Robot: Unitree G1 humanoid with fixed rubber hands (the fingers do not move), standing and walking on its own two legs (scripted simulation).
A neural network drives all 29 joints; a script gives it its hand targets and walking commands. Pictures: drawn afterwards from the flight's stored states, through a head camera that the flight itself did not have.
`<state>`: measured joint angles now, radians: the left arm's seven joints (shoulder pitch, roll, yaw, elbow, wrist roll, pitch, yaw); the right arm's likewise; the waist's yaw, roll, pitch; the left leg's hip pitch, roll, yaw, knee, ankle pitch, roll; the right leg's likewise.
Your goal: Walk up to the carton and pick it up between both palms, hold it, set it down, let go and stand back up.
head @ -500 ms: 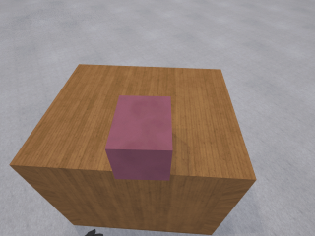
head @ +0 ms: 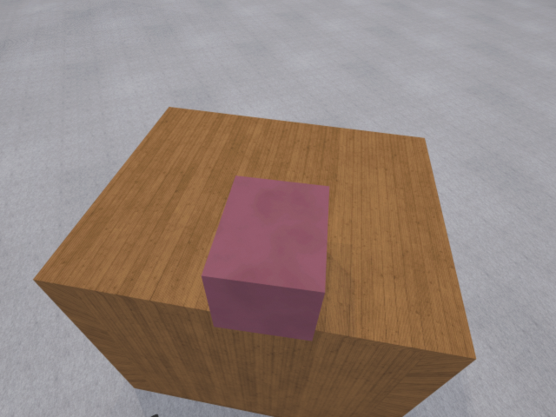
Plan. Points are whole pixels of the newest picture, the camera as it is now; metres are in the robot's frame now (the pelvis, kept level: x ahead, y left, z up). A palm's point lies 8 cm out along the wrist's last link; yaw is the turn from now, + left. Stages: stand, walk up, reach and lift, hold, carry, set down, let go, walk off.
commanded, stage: walk up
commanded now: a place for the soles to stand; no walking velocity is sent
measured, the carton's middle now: (272, 255) +0.40 +0.01 -0.01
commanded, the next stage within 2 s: none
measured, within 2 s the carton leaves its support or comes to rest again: neither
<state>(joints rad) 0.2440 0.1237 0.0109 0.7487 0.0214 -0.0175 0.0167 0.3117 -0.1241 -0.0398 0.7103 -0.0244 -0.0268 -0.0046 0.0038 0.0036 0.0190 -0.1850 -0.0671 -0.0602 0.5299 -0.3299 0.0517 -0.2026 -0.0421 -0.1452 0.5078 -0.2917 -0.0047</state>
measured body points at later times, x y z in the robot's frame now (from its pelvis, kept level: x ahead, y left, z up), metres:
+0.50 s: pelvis +0.01 +0.00 +0.00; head +0.03 +0.01 +0.45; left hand +0.09 +0.23 -0.14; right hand +0.11 -0.22 -0.13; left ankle -0.03 +0.09 -0.73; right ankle -0.01 -0.11 -0.73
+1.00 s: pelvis -0.07 +0.13 -0.03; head +0.02 +0.16 +0.41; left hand +0.09 +0.39 -0.16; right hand +0.12 -0.08 -0.12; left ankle +0.01 +0.23 -0.74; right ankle -0.08 -0.01 -0.63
